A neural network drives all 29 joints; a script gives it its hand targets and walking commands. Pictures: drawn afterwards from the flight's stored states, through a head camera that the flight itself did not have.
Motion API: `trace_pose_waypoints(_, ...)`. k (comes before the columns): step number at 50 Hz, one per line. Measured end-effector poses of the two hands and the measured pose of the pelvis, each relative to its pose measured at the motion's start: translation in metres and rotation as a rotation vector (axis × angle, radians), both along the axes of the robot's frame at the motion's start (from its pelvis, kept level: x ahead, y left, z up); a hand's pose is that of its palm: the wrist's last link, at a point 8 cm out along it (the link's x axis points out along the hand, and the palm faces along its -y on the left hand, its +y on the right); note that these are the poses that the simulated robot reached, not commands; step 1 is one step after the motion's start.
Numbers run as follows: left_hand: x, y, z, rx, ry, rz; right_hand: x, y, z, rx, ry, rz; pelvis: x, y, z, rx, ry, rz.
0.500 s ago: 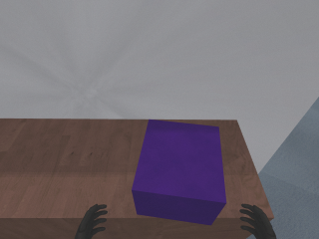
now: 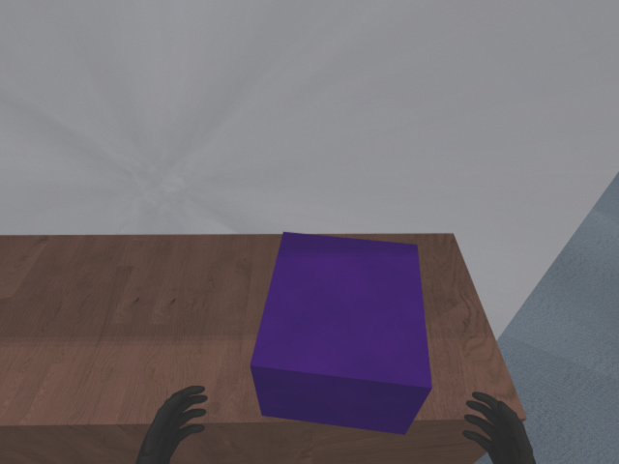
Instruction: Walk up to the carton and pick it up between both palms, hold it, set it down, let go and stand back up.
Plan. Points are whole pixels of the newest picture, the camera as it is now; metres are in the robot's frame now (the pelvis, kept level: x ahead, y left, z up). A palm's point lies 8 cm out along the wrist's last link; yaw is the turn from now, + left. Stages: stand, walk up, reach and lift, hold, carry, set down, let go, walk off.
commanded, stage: reach and lift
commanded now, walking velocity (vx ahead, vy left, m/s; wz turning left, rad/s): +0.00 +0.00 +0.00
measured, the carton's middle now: (341, 328) +0.36 +0.00 -0.08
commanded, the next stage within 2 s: none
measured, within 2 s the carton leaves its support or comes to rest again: neither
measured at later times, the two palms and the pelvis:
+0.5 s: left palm (172, 392) +0.22 +0.22 -0.02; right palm (506, 419) +0.21 -0.21 -0.03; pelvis +0.01 +0.01 +0.00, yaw -1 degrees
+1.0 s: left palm (190, 326) +0.30 +0.21 +0.01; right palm (507, 353) +0.28 -0.22 +0.01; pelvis +0.02 +0.00 +0.00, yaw -2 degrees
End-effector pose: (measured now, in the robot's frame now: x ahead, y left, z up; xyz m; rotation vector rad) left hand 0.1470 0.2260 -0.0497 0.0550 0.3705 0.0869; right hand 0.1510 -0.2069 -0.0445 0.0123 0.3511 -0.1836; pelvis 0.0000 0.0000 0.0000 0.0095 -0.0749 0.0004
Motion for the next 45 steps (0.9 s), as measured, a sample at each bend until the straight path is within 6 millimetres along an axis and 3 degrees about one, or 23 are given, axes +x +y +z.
trace_pose_waypoints(10, 0.006, -0.001, 0.000, -0.008, -0.008, 0.003, 0.004, 0.003, 0.002, -0.004, 0.001, 0.000, -0.003, 0.003, -0.002, 0.000, 0.004, -0.010)
trace_pose_waypoints(23, 0.068, -0.004, 0.021, 0.004, -0.065, -0.024, 0.054, 0.000, 0.018, -0.003, -0.056, 0.011, 0.008, 0.007, 0.000, 0.003, 0.020, -0.020)
trace_pose_waypoints(34, 0.094, -0.007, 0.033, -0.002, -0.054, -0.031, 0.077, -0.008, 0.027, -0.004, -0.069, 0.007, 0.017, 0.005, 0.002, 0.007, 0.035, -0.030)
trace_pose_waypoints(45, 0.133, -0.012, 0.050, -0.012, -0.084, -0.047, 0.116, -0.012, 0.045, -0.006, -0.102, 0.022, 0.019, -0.001, 0.004, 0.011, 0.066, -0.028)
